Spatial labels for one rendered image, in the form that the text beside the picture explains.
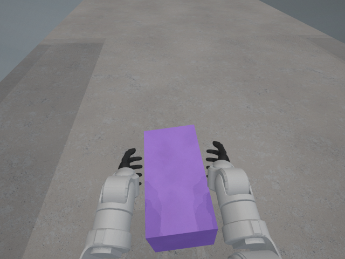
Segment left robot hand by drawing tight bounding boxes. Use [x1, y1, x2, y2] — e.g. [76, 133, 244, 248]
[118, 148, 142, 185]

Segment carton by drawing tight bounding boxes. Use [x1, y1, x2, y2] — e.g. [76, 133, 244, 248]
[144, 125, 218, 252]

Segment robot left forearm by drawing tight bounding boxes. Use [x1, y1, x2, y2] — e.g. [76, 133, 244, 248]
[79, 167, 139, 259]

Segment robot right forearm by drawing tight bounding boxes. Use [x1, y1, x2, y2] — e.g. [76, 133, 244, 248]
[208, 160, 282, 259]

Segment right robot hand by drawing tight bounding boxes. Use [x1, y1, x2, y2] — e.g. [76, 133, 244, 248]
[206, 141, 230, 177]

